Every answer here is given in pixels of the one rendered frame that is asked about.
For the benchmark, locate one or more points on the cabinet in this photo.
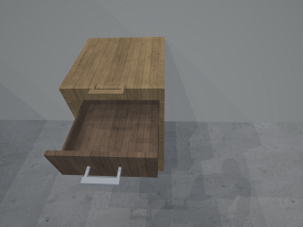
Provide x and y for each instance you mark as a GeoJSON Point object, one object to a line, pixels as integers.
{"type": "Point", "coordinates": [133, 64]}

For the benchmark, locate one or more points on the drawer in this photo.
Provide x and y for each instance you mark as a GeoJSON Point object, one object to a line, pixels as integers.
{"type": "Point", "coordinates": [107, 134]}

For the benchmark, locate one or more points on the handle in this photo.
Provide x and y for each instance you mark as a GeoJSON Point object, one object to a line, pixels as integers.
{"type": "Point", "coordinates": [106, 93]}
{"type": "Point", "coordinates": [101, 181]}

